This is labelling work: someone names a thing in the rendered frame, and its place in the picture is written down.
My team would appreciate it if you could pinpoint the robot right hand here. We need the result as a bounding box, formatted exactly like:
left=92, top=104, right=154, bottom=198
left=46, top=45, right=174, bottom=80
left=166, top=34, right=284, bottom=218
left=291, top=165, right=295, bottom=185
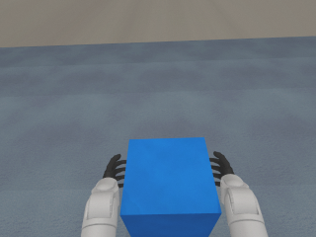
left=209, top=151, right=234, bottom=187

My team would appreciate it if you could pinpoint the robot right forearm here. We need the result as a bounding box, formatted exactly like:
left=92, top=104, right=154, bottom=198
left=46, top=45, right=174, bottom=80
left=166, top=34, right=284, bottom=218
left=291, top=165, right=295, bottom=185
left=220, top=174, right=269, bottom=237

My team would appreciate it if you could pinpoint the robot left hand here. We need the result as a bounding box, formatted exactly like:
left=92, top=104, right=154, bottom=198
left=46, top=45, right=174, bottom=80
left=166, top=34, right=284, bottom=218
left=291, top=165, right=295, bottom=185
left=103, top=154, right=127, bottom=188

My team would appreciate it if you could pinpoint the robot left forearm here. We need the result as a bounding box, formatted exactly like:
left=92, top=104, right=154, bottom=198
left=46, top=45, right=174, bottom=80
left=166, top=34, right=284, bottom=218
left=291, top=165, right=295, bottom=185
left=81, top=177, right=119, bottom=237

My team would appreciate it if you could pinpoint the carton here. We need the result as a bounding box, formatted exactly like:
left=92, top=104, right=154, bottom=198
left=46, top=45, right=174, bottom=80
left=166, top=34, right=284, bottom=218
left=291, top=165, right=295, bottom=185
left=119, top=137, right=222, bottom=237

